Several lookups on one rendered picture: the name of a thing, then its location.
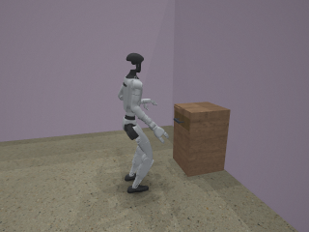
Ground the cabinet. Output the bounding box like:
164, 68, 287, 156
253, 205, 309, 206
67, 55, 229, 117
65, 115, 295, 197
173, 101, 231, 177

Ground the robot right forearm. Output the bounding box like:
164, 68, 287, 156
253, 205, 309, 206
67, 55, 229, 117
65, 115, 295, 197
133, 106, 157, 131

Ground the humanoid robot head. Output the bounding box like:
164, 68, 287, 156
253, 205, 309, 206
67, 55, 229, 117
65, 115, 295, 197
126, 53, 144, 79

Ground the right robot hand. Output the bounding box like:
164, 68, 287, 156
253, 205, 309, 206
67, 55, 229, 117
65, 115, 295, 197
153, 127, 169, 144

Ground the right robot upper arm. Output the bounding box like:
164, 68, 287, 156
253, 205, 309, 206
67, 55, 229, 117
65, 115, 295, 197
130, 79, 143, 113

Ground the drawer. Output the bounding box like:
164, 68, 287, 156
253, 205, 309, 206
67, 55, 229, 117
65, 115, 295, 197
175, 110, 190, 131

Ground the left robot hand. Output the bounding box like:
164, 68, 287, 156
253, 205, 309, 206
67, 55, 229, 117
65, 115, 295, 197
143, 99, 157, 110

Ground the robot left shin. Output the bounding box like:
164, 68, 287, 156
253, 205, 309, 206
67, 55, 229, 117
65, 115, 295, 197
129, 151, 145, 177

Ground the left robot upper arm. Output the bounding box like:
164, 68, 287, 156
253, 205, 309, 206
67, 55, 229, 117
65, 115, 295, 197
118, 76, 126, 101

